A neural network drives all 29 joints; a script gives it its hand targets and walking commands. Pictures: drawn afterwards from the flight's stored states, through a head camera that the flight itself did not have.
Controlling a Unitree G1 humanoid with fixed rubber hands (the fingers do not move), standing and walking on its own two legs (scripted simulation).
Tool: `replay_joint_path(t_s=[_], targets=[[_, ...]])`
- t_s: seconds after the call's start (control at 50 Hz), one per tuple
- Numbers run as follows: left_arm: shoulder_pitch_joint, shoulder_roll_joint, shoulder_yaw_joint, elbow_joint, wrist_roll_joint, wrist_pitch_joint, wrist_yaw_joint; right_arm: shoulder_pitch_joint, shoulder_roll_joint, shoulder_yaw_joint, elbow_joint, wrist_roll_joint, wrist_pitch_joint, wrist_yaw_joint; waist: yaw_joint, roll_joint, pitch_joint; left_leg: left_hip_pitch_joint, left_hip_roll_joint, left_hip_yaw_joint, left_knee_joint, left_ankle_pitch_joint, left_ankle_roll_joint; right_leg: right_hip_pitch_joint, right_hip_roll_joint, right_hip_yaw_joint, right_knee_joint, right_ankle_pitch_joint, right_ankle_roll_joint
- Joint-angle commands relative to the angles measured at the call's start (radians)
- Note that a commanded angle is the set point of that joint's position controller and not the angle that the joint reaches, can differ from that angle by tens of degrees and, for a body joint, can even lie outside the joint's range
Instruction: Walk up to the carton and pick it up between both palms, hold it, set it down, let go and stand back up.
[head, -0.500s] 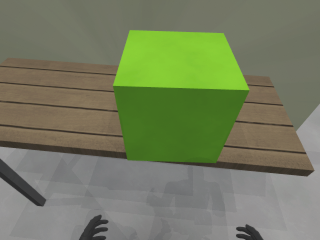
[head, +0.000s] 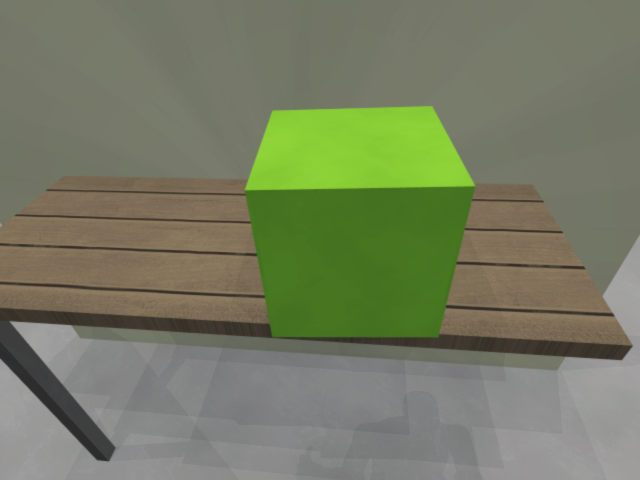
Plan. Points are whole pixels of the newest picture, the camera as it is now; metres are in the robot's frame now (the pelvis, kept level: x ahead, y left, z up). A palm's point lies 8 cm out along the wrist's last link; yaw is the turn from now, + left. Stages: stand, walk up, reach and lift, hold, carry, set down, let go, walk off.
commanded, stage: stand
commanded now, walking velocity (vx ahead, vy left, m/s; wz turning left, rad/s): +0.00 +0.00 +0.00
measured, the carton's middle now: (352, 220) +0.49 -0.01 +0.11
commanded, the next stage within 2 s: none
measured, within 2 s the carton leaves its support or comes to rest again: neither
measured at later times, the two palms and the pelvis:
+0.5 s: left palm out of the picture -0.08 +0.25 -0.14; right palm out of the picture -0.05 -0.23 -0.14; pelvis -0.04 +0.02 +0.00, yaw +0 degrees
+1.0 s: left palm out of the picture -0.07 +0.24 -0.14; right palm out of the picture -0.04 -0.23 -0.14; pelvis -0.04 +0.01 +0.00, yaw +1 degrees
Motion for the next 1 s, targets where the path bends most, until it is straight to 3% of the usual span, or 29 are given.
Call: replay_joint_path(t_s=[0.0,0.14,0.38,0.52,0.64,0.68,0.8,0.88,0.98], targets=[[-0.022,0.139,0.042,-0.094,-0.003,-0.048,0.006,-0.015,-0.137,-0.032,-0.090,-0.001,-0.035,-0.012,-0.003,-0.081,0.222,-0.106,0.111,-0.133,-0.153,0.057,-0.001,-0.135,-0.099,0.125,-0.156,0.070,-0.012],[0.062,0.141,0.038,-0.005,-0.002,-0.041,0.016,0.036,-0.149,-0.024,-0.021,0.006,-0.025,-0.024,-0.003,-0.028,0.190,-0.117,0.102,-0.142,-0.188,-0.013,0.005,-0.084,-0.089,0.120,-0.151,0.028,-0.001],[0.180,0.104,0.027,0.117,0.003,-0.019,0.020,0.061,-0.165,-0.036,0.041,0.014,0.006,-0.038,0.007,0.005,0.227,-0.278,0.115,-0.203,-0.291,-0.377,0.017,-0.091,-0.050,0.082,-0.085,-0.138,0.016],[0.203,0.095,0.029,0.151,0.000,-0.011,0.026,0.092,-0.152,-0.042,0.071,0.009,0.020,-0.039,-0.004,-0.020,0.264,-0.277,0.099,-0.199,-0.263,-0.392,0.013,-0.175,-0.053,0.113,-0.106,-0.225,0.015],[0.190,0.089,0.033,0.166,-0.002,-0.009,0.031,0.096,-0.130,-0.043,0.084,0.008,0.021,-0.043,-0.008,-0.073,0.264,-0.223,0.092,-0.200,-0.223,-0.321,0.003,-0.233,-0.062,0.144,-0.134,-0.249,0.009],[0.194,0.095,0.036,0.171,-0.003,-0.006,0.031,0.094,-0.129,-0.047,0.086,0.007,0.023,-0.044,-0.012,-0.063,0.255,-0.223,0.081,-0.191,-0.215,-0.342,0.003,-0.246,-0.061,0.158,-0.146,-0.291,0.008],[0.169,0.082,0.035,0.172,-0.005,-0.008,0.033,0.084,-0.114,-0.044,0.094,0.009,0.016,-0.049,-0.010,-0.077,0.212,-0.183,0.089,-0.198,-0.196,-0.246,0.002,-0.211,-0.058,0.157,-0.130,-0.187,0.005],[0.174,0.086,0.040,0.176,-0.006,-0.001,0.033,0.074,-0.117,-0.045,0.099,0.010,0.023,-0.051,-0.008,-0.031,0.224,-0.225,0.086,-0.201,-0.218,-0.324,0.002,-0.207,-0.050,0.159,-0.122,-0.251,0.006],[0.167,0.074,0.032,0.179,-0.008,-0.004,0.038,0.065,-0.102,-0.034,0.106,0.015,0.016,-0.054,-0.005,-0.044,0.201,-0.182,0.095,-0.204,-0.205,-0.211,0.003,-0.171,-0.060,0.162,-0.116,-0.125,0.003]])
